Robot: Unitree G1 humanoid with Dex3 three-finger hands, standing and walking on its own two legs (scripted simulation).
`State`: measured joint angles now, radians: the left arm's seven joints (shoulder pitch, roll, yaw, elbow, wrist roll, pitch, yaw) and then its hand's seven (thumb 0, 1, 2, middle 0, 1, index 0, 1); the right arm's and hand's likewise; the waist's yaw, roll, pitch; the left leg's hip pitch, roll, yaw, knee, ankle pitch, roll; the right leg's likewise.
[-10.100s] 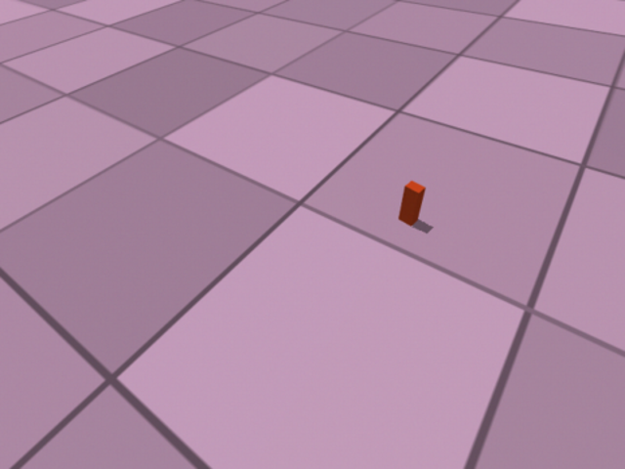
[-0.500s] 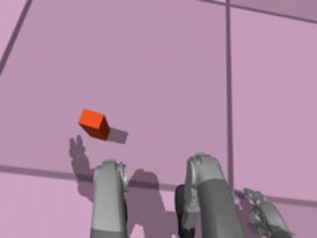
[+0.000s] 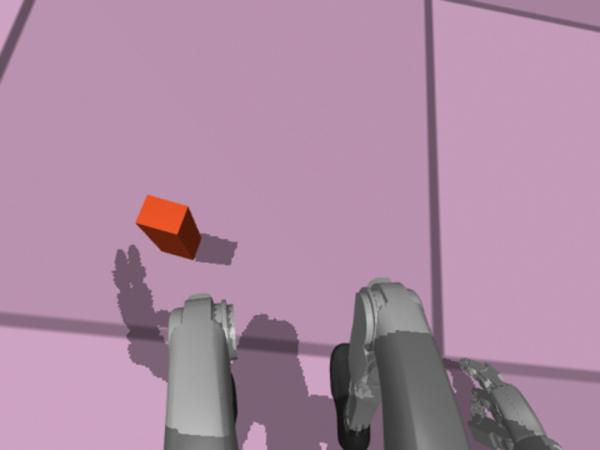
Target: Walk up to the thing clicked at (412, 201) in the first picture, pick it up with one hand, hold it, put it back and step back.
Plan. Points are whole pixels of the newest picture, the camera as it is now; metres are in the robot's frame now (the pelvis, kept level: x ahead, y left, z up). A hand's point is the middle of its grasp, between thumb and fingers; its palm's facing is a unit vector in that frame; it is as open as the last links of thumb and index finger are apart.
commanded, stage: go down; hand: left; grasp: from the side
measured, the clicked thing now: (173, 231) +0.47 +0.22 -0.30
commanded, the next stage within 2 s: approach in 0.14 s
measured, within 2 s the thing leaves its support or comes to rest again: neither
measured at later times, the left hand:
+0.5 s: hand out of the picture +0.39 +0.41 -0.04, palm faces +0.19 -0.98 -0.05, open 17.5 cm
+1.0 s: hand (121, 250) +0.42 +0.29 -0.24, palm faces +0.05 -1.00 +0.04, open 17.6 cm
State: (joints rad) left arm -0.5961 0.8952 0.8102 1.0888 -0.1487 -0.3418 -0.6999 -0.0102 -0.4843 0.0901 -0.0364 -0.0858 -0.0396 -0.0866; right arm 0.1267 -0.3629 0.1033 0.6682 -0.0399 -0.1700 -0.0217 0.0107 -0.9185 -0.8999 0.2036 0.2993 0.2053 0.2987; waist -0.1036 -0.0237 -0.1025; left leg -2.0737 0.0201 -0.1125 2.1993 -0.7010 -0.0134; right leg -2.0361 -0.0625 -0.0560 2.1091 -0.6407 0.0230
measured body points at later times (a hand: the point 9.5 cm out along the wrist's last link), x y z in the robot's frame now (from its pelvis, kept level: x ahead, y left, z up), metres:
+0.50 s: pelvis +0.00 +0.01 -0.03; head +0.21 +0.08 +0.36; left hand +0.38 +0.46 -0.03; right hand +0.15 -0.28 -0.12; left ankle +0.08 +0.13 -0.37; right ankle +0.11 -0.14 -0.37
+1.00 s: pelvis -0.01 +0.01 -0.10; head +0.23 +0.13 +0.25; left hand +0.41 +0.34 -0.24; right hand +0.12 -0.27 -0.16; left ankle +0.08 +0.13 -0.37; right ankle +0.11 -0.13 -0.37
